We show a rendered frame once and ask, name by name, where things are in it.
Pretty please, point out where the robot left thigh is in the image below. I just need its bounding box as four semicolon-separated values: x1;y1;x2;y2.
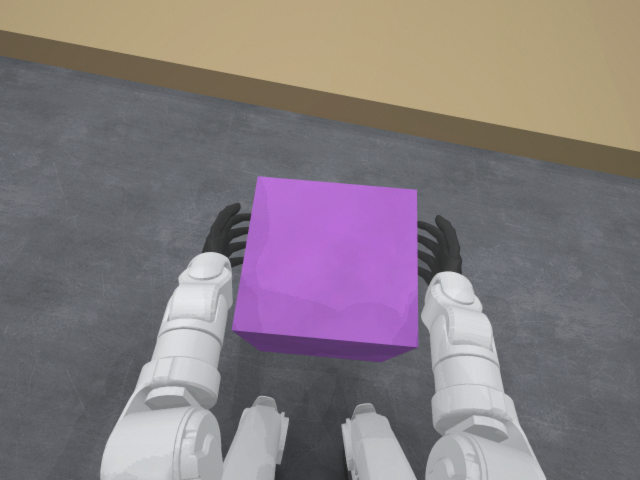
221;404;289;480

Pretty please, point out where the robot right upper arm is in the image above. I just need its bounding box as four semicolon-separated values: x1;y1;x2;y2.
425;431;546;480

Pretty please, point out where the robot right hand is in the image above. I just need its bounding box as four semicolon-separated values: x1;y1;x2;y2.
417;215;462;286

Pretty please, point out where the robot right forearm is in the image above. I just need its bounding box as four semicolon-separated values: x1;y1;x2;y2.
421;271;540;466

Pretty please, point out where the robot left forearm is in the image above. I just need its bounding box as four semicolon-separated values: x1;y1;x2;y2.
100;252;233;480

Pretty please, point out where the robot left hand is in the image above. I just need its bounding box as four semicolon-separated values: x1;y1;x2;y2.
201;203;251;268

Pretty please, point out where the left robot shin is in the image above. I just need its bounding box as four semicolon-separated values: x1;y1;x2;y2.
238;396;278;427

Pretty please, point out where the carton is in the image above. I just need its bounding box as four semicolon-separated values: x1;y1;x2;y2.
232;176;418;362

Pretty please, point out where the robot left upper arm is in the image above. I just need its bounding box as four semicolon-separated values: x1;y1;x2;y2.
102;406;224;480

